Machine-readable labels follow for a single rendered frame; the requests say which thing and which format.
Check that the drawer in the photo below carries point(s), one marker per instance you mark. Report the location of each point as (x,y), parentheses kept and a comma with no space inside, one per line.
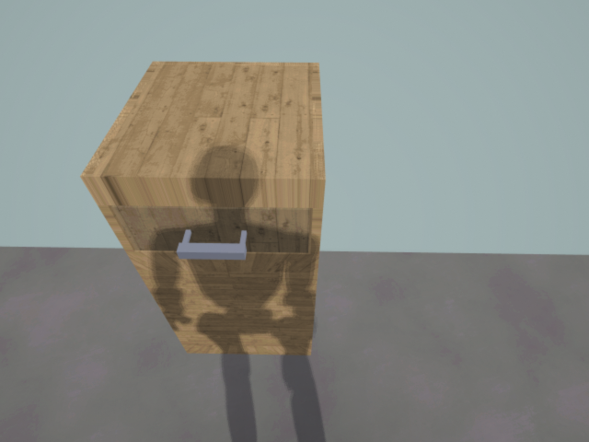
(269,229)

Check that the cabinet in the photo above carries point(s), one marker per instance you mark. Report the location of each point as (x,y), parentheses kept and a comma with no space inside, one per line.
(222,134)

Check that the handle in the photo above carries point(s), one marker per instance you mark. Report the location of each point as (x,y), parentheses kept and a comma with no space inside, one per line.
(212,251)

